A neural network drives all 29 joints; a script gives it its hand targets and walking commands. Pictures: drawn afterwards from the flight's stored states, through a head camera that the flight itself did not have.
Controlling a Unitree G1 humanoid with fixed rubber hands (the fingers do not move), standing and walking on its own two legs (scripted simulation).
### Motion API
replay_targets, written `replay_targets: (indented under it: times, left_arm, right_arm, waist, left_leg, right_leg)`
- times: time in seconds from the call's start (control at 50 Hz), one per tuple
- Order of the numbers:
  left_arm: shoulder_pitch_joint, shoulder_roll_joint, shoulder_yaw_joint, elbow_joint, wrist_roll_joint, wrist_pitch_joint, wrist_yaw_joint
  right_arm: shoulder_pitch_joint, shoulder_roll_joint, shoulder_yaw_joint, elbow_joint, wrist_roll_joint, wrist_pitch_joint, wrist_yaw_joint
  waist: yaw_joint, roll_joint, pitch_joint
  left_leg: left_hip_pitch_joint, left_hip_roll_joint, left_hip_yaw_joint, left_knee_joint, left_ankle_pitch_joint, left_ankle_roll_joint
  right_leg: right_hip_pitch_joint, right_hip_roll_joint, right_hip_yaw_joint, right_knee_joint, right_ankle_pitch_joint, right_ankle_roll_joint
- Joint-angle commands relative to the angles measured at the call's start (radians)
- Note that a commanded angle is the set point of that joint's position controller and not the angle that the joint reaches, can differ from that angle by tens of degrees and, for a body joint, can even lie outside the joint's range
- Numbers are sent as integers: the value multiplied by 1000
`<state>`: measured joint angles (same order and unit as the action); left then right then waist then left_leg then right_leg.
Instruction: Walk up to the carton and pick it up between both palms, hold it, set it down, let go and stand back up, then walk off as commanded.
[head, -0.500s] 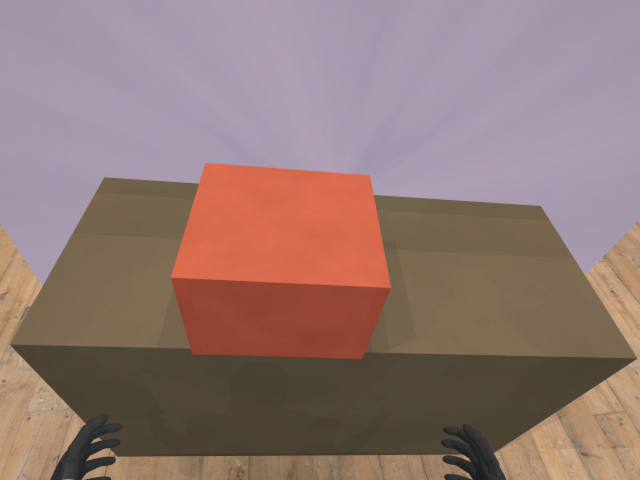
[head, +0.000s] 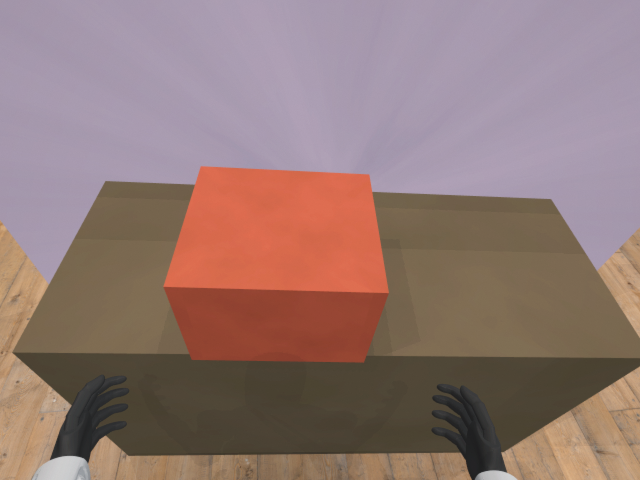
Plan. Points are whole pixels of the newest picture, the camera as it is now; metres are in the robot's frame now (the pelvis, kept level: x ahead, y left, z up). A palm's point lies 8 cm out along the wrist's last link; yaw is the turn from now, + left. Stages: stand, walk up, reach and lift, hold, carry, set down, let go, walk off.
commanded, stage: reach and lift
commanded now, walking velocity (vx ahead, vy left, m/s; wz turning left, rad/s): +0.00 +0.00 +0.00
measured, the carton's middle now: (282, 264) +0.45 +0.06 -0.02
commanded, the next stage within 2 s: none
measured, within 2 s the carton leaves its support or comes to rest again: neither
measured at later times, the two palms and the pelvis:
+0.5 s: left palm (76, 409) +0.21 +0.29 -0.02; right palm (472, 424) +0.20 -0.19 -0.01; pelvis +0.02 +0.01 +0.00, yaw +0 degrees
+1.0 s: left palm (89, 341) +0.28 +0.29 +0.01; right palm (468, 348) +0.28 -0.19 +0.03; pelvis +0.03 +0.01 +0.01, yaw +0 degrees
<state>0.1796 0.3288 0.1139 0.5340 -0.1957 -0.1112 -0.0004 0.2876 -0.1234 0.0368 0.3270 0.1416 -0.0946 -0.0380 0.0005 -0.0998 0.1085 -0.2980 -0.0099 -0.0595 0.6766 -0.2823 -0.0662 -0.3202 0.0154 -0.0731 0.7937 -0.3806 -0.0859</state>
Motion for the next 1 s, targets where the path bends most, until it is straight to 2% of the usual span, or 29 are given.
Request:
replay_targets:
  times: [0.0,0.02,0.04,0.06,0.08,0.1,0.12,0.14,0.22,0.24,0.3,0.36,0.38,0.44,0.46,0.52,0.54,0.58,0.62,0.66,0.68,0.72,0.74,0.76,0.82,0.86,0.9,0.96,0.98]
  left_arm:
    - [-111,307,61,-279,-109,-128,-7]
    - [-106,288,30,-289,-124,-148,-9]
    - [-101,310,57,-289,-97,-160,-9]
    - [-121,316,54,-280,-100,-175,-11]
    - [-126,318,59,-274,-105,-186,-10]
    - [-96,298,44,-311,-110,-208,-11]
    - [-120,311,45,-261,-120,-216,-15]
    - [-103,303,26,-275,-123,-228,-12]
    - [-153,302,16,-292,-124,-259,-10]
    - [-142,299,21,-277,-127,-268,-7]
    - [-130,289,-20,-331,-150,-294,2]
    - [-174,311,11,-320,-138,-298,17]
    - [-227,308,-21,-347,-160,-300,20]
    - [-234,302,-12,-319,-172,-274,23]
    - [-263,313,-7,-352,-168,-274,29]
    - [-270,316,12,-343,-167,-252,25]
    - [-279,298,-19,-352,-179,-241,21]
    - [-297,316,26,-340,-154,-223,23]
    - [-311,321,15,-365,-172,-190,19]
    - [-350,333,17,-389,-194,-176,7]
    - [-372,334,12,-378,-191,-169,8]
    - [-338,334,33,-391,-196,-153,2]
    - [-344,353,43,-369,-184,-140,1]
    - [-369,354,52,-407,-174,-136,-3]
    - [-423,354,49,-404,-193,-114,-10]
    - [-476,383,60,-411,-209,-94,-16]
    - [-537,390,55,-395,-203,-85,-19]
    - [-558,372,69,-367,-206,-49,-18]
    - [-589,379,64,-371,-225,-43,-22]
  right_arm:
    - [-103,-117,44,-226,59,-131,-15]
    - [-109,-106,49,-225,49,-142,-17]
    - [-82,-103,61,-186,61,-149,-18]
    - [-111,-107,63,-180,74,-161,-14]
    - [-126,-112,72,-184,71,-174,-9]
    - [-86,-104,75,-216,82,-189,-13]
    - [-123,-115,67,-187,84,-195,-11]
    - [-119,-116,47,-182,74,-201,-8]
    - [-158,-125,81,-190,123,-229,5]
    - [-144,-137,85,-205,127,-244,6]
    - [-122,-147,66,-198,132,-261,8]
    - [-174,-169,65,-203,137,-266,17]
    - [-209,-165,55,-210,146,-258,20]
    - [-221,-169,81,-265,157,-238,17]
    - [-242,-198,52,-256,143,-229,19]
    - [-246,-181,78,-250,155,-216,11]
    - [-271,-202,33,-246,157,-209,11]
    - [-283,-214,53,-275,171,-187,15]
    - [-324,-224,33,-290,166,-159,3]
    - [-366,-218,53,-320,181,-142,-5]
    - [-382,-232,23,-280,175,-133,-6]
    - [-349,-233,56,-331,195,-126,-11]
    - [-351,-228,83,-305,194,-117,-14]
    - [-381,-240,60,-289,193,-111,-22]
    - [-429,-233,67,-293,204,-79,-29]
    - [-476,-256,39,-294,193,-65,-38]
    - [-526,-250,47,-243,203,-50,-35]
    - [-555,-265,38,-302,207,-33,-45]
    - [-602,-271,34,-324,209,-28,-45]
  waist:
    - [76,93,-256]
    - [62,92,-244]
    - [80,138,-261]
    - [68,124,-269]
    - [79,129,-272]
    - [72,128,-273]
    - [73,116,-256]
    - [60,104,-258]
    - [74,168,-261]
    - [70,135,-262]
    - [52,151,-262]
    - [72,169,-271]
    - [50,173,-285]
    - [64,143,-276]
    - [54,153,-279]
    - [71,157,-323]
    - [42,148,-326]
    - [67,158,-316]
    - [63,142,-320]
    - [58,114,-347]
    - [40,117,-348]
    - [54,113,-370]
    - [60,144,-367]
    - [56,120,-390]
    - [47,142,-388]
    - [36,119,-406]
    - [35,148,-410]
    - [41,121,-466]
    - [32,86,-487]
  left_leg:
    - [-121,0,76,-147,29,55]
    - [-121,1,76,-163,46,53]
    - [-142,-9,81,-156,50,47]
    - [-149,-10,67,-142,33,51]
    - [-151,-8,68,-150,31,55]
    - [-140,-10,69,-155,72,47]
    - [-137,-9,70,-151,46,52]
    - [-127,-6,62,-155,62,55]
    - [-144,-19,64,-154,40,49]
    - [-133,-17,69,-155,53,55]
    - [-134,-9,57,-150,57,46]
    - [-146,-14,66,-161,27,50]
    - [-144,-17,58,-169,10,54]
    - [-151,-18,65,-190,15,59]
    - [-131,-18,68,-196,19,52]
    - [-126,-20,76,-198,71,53]
    - [-100,-13,63,-203,66,53]
    - [-110,-20,71,-219,54,55]
    - [-106,-16,69,-225,54,55]
    - [-115,-24,67,-222,90,59]
    - [-97,-20,60,-224,78,59]
    - [-112,-23,62,-224,127,57]
    - [-123,-30,63,-232,131,50]
    - [-100,-28,66,-229,151,48]
    - [-100,-33,64,-230,138,51]
    - [-96,-28,55,-233,145,56]
    - [-98,-29,58,-239,148,57]
    - [-117,-24,56,-241,157,58]
    - [-139,-27,55,-242,153,65]
  right_leg:
    - [208,-169,344,-387,-56,136]
    - [202,-145,310,-369,26,135]
    - [245,-159,325,-345,96,136]
    - [232,-156,335,-349,59,139]
    - [221,-149,316,-341,43,132]
    - [247,-147,317,-346,113,135]
    - [221,-142,303,-347,48,131]
    - [215,-133,300,-347,77,124]
    - [223,-132,286,-330,58,119]
    - [205,-124,278,-331,91,124]
    - [208,-125,277,-343,58,119]
    - [199,-116,268,-329,22,110]
    - [188,-110,272,-340,-11,105]
    - [211,-109,276,-342,33,110]
    - [203,-101,269,-350,15,106]
    - [260,-106,274,-331,143,114]
    - [244,-99,269,-345,132,110]
    - [263,-109,284,-355,117,110]
    - [275,-112,291,-367,128,115]
    - [286,-109,284,-346,259,128]
    - [285,-110,291,-360,230,131]
    - [322,-115,288,-346,328,132]
    - [333,-126,289,-336,424,140]
    - [343,-119,283,-336,425,145]
    - [328,-125,291,-348,409,144]
    - [337,-127,285,-344,439,147]
    - [336,-121,273,-341,420,139]
    - [381,-144,297,-345,481,158]
    - [382,-137,280,-325,520,165]
